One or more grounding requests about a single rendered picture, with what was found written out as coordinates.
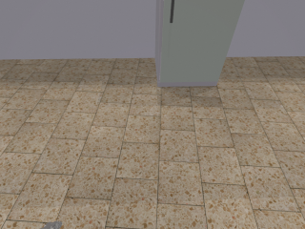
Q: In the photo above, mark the fridge door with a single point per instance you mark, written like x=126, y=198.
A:
x=195, y=45

